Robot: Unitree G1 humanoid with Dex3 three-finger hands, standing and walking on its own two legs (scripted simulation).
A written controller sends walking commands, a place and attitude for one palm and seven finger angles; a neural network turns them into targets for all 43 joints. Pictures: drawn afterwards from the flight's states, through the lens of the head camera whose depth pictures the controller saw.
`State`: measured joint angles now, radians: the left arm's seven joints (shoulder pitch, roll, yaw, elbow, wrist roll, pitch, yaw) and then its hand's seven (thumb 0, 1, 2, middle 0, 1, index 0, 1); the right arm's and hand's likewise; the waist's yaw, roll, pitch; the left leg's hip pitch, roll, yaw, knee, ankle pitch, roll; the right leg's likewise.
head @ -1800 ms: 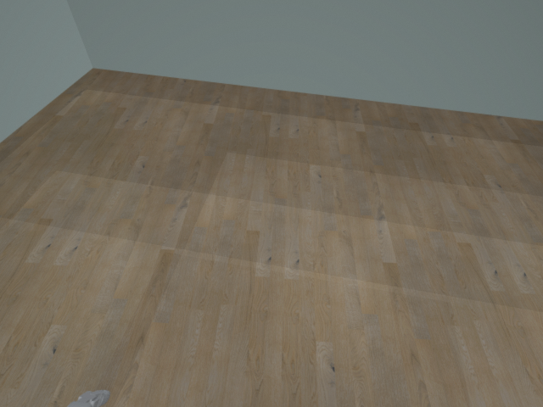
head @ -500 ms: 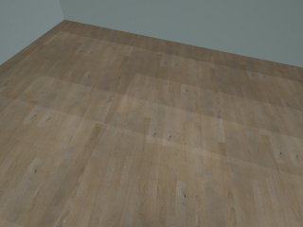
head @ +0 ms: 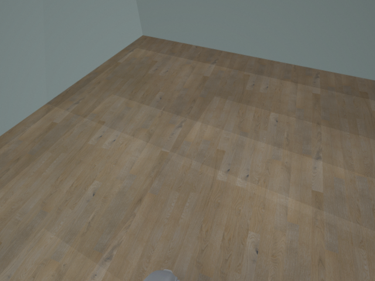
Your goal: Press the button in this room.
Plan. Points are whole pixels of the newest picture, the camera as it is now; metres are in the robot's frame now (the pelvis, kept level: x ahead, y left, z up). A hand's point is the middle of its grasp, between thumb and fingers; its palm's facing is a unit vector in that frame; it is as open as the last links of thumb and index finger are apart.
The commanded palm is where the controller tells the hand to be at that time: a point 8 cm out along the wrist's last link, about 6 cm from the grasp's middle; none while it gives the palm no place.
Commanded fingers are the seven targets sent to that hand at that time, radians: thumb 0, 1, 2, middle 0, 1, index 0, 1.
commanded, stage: turn or walk to find it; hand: left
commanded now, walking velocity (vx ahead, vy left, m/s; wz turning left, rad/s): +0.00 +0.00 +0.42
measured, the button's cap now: out of the picture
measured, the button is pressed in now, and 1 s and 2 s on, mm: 0 0 0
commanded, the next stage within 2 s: none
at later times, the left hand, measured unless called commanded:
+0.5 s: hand out of the picture -0.04 +0.26 -0.18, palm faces +0.28 -0.93 -0.24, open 7.4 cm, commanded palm none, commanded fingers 0.00 0.90 0.90 -0.20 -0.30 -0.20 -0.30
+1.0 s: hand out of the picture -0.04 +0.19 -0.15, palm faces +0.44 -0.86 -0.26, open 7.4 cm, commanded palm none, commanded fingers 0.00 0.90 0.90 -0.20 -0.30 -0.20 -0.30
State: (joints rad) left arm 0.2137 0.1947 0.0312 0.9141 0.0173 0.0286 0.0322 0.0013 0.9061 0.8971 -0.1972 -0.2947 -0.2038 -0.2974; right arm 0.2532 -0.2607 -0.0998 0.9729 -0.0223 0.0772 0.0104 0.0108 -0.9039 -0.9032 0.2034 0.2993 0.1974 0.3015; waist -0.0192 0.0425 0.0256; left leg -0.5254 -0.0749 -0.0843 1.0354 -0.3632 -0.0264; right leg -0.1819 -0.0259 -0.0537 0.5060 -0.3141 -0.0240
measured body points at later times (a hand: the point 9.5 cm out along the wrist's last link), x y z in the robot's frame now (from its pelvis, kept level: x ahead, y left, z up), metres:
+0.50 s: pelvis -0.02 +0.04 +0.00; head +0.01 +0.07 +0.45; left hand -0.05 +0.30 -0.16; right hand +0.14 -0.17 -0.13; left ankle -0.05 +0.14 -0.74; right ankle -0.01 -0.11 -0.66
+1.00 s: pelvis -0.03 -0.01 +0.00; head +0.00 -0.03 +0.45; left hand -0.07 +0.24 -0.13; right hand +0.11 -0.24 -0.16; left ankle -0.12 +0.11 -0.65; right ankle +0.02 -0.10 -0.74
